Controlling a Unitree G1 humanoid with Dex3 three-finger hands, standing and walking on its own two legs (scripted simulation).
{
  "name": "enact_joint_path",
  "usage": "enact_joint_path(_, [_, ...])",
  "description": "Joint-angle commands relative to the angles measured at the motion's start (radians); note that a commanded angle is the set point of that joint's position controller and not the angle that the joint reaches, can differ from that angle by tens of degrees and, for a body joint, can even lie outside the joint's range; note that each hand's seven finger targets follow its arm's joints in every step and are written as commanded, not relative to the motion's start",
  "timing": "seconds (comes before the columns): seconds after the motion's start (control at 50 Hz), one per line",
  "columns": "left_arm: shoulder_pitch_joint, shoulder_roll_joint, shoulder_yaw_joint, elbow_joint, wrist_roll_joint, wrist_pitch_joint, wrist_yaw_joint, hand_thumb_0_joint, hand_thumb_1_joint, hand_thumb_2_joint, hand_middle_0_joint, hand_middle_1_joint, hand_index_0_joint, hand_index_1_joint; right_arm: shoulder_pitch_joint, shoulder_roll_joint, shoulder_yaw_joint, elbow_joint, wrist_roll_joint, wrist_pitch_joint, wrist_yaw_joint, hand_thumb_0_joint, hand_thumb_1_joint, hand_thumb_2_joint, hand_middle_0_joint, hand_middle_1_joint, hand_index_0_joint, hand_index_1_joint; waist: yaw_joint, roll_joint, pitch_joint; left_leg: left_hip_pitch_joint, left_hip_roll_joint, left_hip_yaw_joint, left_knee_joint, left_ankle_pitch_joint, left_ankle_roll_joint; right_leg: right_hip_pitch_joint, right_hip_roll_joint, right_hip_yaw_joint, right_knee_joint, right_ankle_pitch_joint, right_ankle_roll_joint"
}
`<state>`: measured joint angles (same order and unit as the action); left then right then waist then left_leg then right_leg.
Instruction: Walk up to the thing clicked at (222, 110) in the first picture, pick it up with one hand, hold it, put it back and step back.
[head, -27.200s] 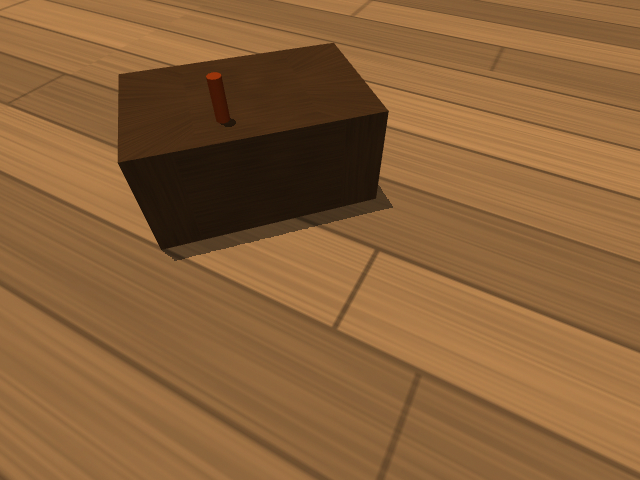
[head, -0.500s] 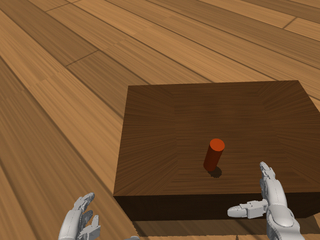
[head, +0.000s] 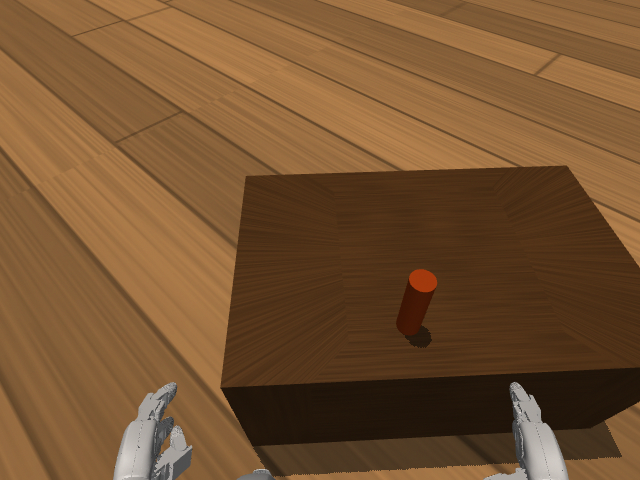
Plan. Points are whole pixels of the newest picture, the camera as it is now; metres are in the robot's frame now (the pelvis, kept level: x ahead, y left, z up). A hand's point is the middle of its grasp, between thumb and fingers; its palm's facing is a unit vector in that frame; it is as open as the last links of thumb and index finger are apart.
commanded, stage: home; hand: right
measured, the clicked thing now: (414, 304) +0.47 -0.16 -0.20
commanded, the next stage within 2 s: stand in 1.68 s
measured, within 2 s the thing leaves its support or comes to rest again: neither
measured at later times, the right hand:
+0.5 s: hand (493, 460) +0.17 -0.19 -0.06, palm faces +0.11 +0.96 -0.27, open 17.3 cm
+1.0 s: hand (495, 456) +0.18 -0.20 -0.06, palm faces +0.11 +0.96 -0.27, open 17.3 cm
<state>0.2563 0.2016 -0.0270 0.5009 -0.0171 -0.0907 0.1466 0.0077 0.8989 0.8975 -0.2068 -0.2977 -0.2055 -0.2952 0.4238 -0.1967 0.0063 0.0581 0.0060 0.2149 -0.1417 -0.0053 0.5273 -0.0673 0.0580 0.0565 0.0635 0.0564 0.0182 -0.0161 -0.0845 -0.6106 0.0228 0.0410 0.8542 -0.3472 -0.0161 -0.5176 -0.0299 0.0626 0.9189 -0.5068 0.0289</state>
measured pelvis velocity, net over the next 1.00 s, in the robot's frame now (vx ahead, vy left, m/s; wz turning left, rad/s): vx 0.01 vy -0.01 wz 0.00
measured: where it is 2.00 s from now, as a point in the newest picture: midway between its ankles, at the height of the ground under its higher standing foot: outside the picture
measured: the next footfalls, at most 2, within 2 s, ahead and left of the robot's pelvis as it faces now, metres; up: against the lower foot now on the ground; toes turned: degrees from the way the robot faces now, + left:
none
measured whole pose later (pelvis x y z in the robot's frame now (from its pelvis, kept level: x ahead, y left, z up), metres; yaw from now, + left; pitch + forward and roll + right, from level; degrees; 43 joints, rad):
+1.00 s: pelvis +0.01 -0.01 +0.00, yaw +0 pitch +7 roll +2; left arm 0.26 0.20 -0.03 0.54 0.00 -0.15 0.15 0.01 0.90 0.90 -0.21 -0.30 -0.21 -0.30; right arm 0.44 -0.20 0.00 0.01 0.00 0.29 -0.14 0.00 0.52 -0.07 0.06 0.06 0.06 0.06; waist 0.02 -0.02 -0.09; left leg -0.61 0.02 0.04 0.85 -0.36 -0.03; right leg -0.53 -0.03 0.06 0.94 -0.53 0.01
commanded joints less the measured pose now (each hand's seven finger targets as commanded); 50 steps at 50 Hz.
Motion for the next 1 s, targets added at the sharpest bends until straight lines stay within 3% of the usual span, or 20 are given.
enact_joint_path(0.0, [-0.072,0.107,0.037,-0.138,0.000,-0.072,0.007,0.000,0.897,0.902,-0.201,-0.300,-0.200,-0.301,0.025,-0.066,-0.026,-0.138,-0.003,-0.036,-0.004,0.000,0.553,-0.051,0.052,0.052,0.052,0.052,-0.002,0.031,-0.026,0.152,-0.015,0.024,-0.157,-0.002,0.008,-0.095,0.041,-0.067,-0.177,0.086,-0.041])
enact_joint_path(0.08, [-0.073,0.115,0.042,-0.142,0.002,-0.084,0.013,0.000,0.897,0.902,-0.201,-0.301,-0.200,-0.301,-0.031,-0.118,-0.070,-0.212,-0.002,-0.039,-0.009,0.000,0.530,-0.064,0.054,0.056,0.054,0.056,-0.004,0.001,-0.065,0.160,-0.012,0.015,-0.153,-0.006,0.008,-0.093,0.043,-0.068,-0.169,0.078,-0.040])
enact_joint_path(0.14, [-0.075,0.117,0.040,-0.143,0.004,-0.100,0.015,0.000,0.897,0.902,-0.201,-0.300,-0.200,-0.301,-0.039,-0.092,-0.046,-0.223,-0.001,-0.036,-0.008,0.000,0.542,-0.057,0.053,0.054,0.053,0.054,0.003,-0.024,-0.069,0.156,-0.015,0.022,-0.139,0.007,0.012,-0.085,0.038,-0.059,-0.179,0.086,-0.035])
enact_joint_path(0.22, [-0.066,0.123,0.048,-0.137,0.008,-0.110,0.020,0.000,0.897,0.902,-0.201,-0.301,-0.200,-0.301,-0.037,-0.093,-0.043,-0.226,-0.004,-0.029,-0.010,0.000,0.538,-0.060,0.053,0.054,0.053,0.054,0.006,-0.003,-0.085,0.160,-0.019,0.029,-0.128,0.036,0.013,-0.076,0.033,-0.050,-0.176,0.119,-0.032])
enact_joint_path(0.26, [-0.063,0.121,0.046,-0.128,0.008,-0.117,0.019,0.000,0.897,0.902,-0.201,-0.300,-0.200,-0.301,-0.031,-0.096,-0.047,-0.238,-0.005,-0.026,-0.012,0.000,0.531,-0.064,0.054,0.056,0.054,0.056,-0.007,-0.028,-0.096,0.169,-0.017,0.027,-0.117,0.059,0.016,-0.070,0.030,-0.044,-0.176,0.145,-0.025])
enact_joint_path(0.28, [-0.065,0.123,0.046,-0.131,0.009,-0.117,0.020,0.000,0.897,0.902,-0.201,-0.300,-0.200,-0.301,-0.026,-0.080,-0.032,-0.211,-0.005,-0.023,-0.013,0.000,0.512,-0.075,0.056,0.059,0.056,0.059,0.004,-0.021,-0.085,0.154,-0.021,0.029,-0.116,0.054,0.016,-0.074,0.026,-0.041,-0.177,0.142,-0.025])
enact_joint_path(0.32, [-0.061,0.123,0.049,-0.125,0.012,-0.122,0.019,0.000,0.897,0.902,-0.201,-0.300,-0.200,-0.301,-0.028,-0.100,-0.054,-0.236,-0.008,-0.021,-0.016,0.000,0.522,-0.069,0.055,0.057,0.055,0.057,-0.004,-0.022,-0.107,0.171,-0.022,0.035,-0.109,0.079,0.017,-0.063,0.025,-0.037,-0.176,0.177,-0.020])
enact_joint_path(0.34, [-0.072,0.122,0.047,-0.128,0.010,-0.122,0.018,0.000,0.897,0.902,-0.201,-0.301,-0.200,-0.301,0.007,-0.080,-0.035,-0.197,-0.007,-0.016,-0.012,0.000,0.535,-0.061,0.054,0.055,0.054,0.055,-0.003,0.002,-0.082,0.168,-0.022,0.033,-0.118,0.065,0.013,-0.079,0.028,-0.041,-0.175,0.155,-0.025])
enact_joint_path(0.36, [-0.064,0.132,0.058,-0.128,0.011,-0.123,0.022,0.000,0.897,0.902,-0.201,-0.301,-0.200,-0.301,-0.020,-0.121,-0.070,-0.237,-0.010,-0.016,-0.015,0.000,0.511,-0.075,0.056,0.059,0.056,0.059,-0.004,-0.001,-0.100,0.172,-0.021,0.034,-0.117,0.081,0.013,-0.066,0.032,-0.050,-0.167,0.174,-0.027])
enact_joint_path(0.4, [-0.063,0.118,0.048,-0.121,0.013,-0.124,0.020,0.000,0.897,0.902,-0.201,-0.301,-0.200,-0.301,0.005,-0.080,-0.034,-0.205,-0.009,-0.011,-0.011,0.000,0.527,-0.066,0.054,0.056,0.054,0.056,0.001,0.003,-0.099,0.177,-0.023,0.038,-0.111,0.106,0.015,-0.065,0.029,-0.046,-0.167,0.208,-0.023])
enact_joint_path(0.46, [-0.054,0.125,0.053,-0.117,0.013,-0.123,0.018,0.000,0.897,0.902,-0.201,-0.300,-0.200,-0.301,-0.002,-0.104,-0.057,-0.225,-0.011,-0.005,-0.012,0.000,0.522,-0.069,0.055,0.057,0.055,0.057,-0.006,-0.029,-0.118,0.183,-0.025,0.040,-0.095,0.140,0.018,-0.049,0.022,-0.035,-0.168,0.271,-0.012])
enact_joint_path(0.5, [-0.064,0.126,0.053,-0.120,0.013,-0.124,0.016,0.000,0.897,0.902,-0.201,-0.300,-0.200,-0.301,-0.014,-0.084,-0.037,-0.209,-0.010,0.000,-0.008,0.000,0.535,-0.062,0.054,0.055,0.054,0.055,0.005,-0.016,-0.087,0.167,-0.026,0.039,-0.102,0.117,0.015,-0.066,0.021,-0.036,-0.172,0.231,-0.015])
enact_joint_path(0.52, [-0.058,0.123,0.052,-0.113,0.013,-0.124,0.017,0.000,0.897,0.902,-0.201,-0.300,-0.200,-0.301,-0.023,-0.104,-0.064,-0.228,-0.011,0.000,-0.011,0.000,0.523,-0.069,0.055,0.057,0.055,0.057,-0.003,-0.023,-0.104,0.179,-0.024,0.035,-0.103,0.119,0.016,-0.054,0.023,-0.041,-0.167,0.227,-0.016])
enact_joint_path(0.56, [-0.063,0.122,0.050,-0.115,0.014,-0.124,0.017,0.000,0.897,0.902,-0.201,-0.300,-0.200,-0.301,-0.008,-0.087,-0.041,-0.207,-0.011,0.002,-0.007,0.000,0.532,-0.063,0.054,0.055,0.054,0.055,0.000,-0.012,-0.087,0.183,-0.024,0.038,-0.109,0.121,0.014,-0.064,0.026,-0.045,-0.169,0.228,-0.017])
enact_joint_path(0.64, [-0.068,0.124,0.050,-0.123,0.014,-0.127,0.015,0.000,0.897,0.902,-0.201,-0.300,-0.200,-0.301,-0.040,-0.089,-0.043,-0.234,-0.007,0.007,-0.006,0.000,0.545,-0.056,0.053,0.053,0.053,0.053,0.007,-0.020,-0.076,0.165,-0.025,0.036,-0.113,0.091,0.014,-0.073,0.023,-0.040,-0.177,0.189,-0.019])
enact_joint_path(0.74, [-0.056,0.125,0.055,-0.122,0.014,-0.125,0.013,0.000,0.897,0.902,-0.201,-0.300,-0.200,-0.301,0.001,-0.091,-0.048,-0.238,-0.010,0.011,-0.006,0.000,0.525,-0.067,0.055,0.057,0.055,0.057,-0.004,-0.030,-0.128,0.191,-0.028,0.042,-0.086,0.171,0.019,-0.042,0.018,-0.034,-0.161,0.312,-0.007])
enact_joint_path(0.8, [-0.055,0.125,0.054,-0.122,0.017,-0.122,0.016,0.000,0.897,0.902,-0.201,-0.300,-0.200,-0.301,-0.010,-0.092,-0.050,-0.233,-0.009,0.019,-0.006,0.000,0.530,-0.064,0.054,0.056,0.054,0.056,0.005,-0.014,-0.140,0.201,-0.025,0.036,-0.094,0.186,0.016,-0.050,0.026,-0.047,-0.144,0.304,-0.016])
enact_joint_path(0.82, [-0.057,0.122,0.049,-0.116,0.015,-0.121,0.015,0.000,0.897,0.902,-0.201,-0.300,-0.200,-0.301,-0.011,-0.097,-0.052,-0.228,-0.006,0.019,-0.006,0.000,0.557,-0.049,0.051,0.051,0.051,0.051,0.001,-0.021,-0.097,0.188,-0.023,0.032,-0.103,0.159,0.014,-0.063,0.027,-0.050,-0.149,0.264,-0.017])
enact_joint_path(0.88, [-0.063,0.128,0.053,-0.121,0.015,-0.120,0.017,0.000,0.897,0.902,-0.201,-0.300,-0.200,-0.300,-0.014,-0.084,-0.040,-0.229,-0.007,0.021,-0.006,0.000,0.550,-0.053,0.052,0.052,0.052,0.052,0.005,-0.017,-0.088,0.167,-0.027,0.036,-0.106,0.114,0.015,-0.064,0.022,-0.042,-0.168,0.218,-0.016])
enact_joint_path(0.98, [-0.059,0.126,0.052,-0.122,0.015,-0.121,0.020,0.000,0.897,0.902,-0.201,-0.300,-0.200,-0.300,-0.010,-0.095,-0.048,-0.239,-0.008,0.025,-0.006,0.000,0.521,-0.070,0.055,0.057,0.055,0.057,0.000,-0.023,-0.105,0.177,-0.026,0.037,-0.096,0.144,0.017,-0.055,0.021,-0.040,-0.157,0.260,-0.013])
